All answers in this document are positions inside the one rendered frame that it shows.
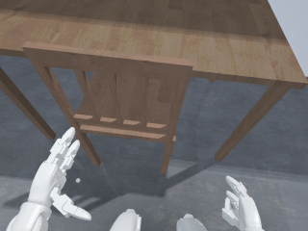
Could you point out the left robot thigh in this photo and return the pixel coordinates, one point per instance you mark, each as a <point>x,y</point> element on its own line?
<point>127,221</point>

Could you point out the right robot thigh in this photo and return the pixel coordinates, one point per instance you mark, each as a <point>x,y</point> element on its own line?
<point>190,224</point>

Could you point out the left robot forearm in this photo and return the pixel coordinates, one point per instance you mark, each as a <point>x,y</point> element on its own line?
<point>33,216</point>

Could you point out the left robot hand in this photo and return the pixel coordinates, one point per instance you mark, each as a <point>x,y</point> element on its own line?
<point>53,172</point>

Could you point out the right robot hand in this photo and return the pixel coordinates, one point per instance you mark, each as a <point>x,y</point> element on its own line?
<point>245,213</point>

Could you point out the chair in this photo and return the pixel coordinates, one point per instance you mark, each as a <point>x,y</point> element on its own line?
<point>131,96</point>

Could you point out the robot thigh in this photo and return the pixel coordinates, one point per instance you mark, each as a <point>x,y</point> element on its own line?
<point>127,221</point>
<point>190,224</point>

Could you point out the table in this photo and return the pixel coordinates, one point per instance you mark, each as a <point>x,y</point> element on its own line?
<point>228,40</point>

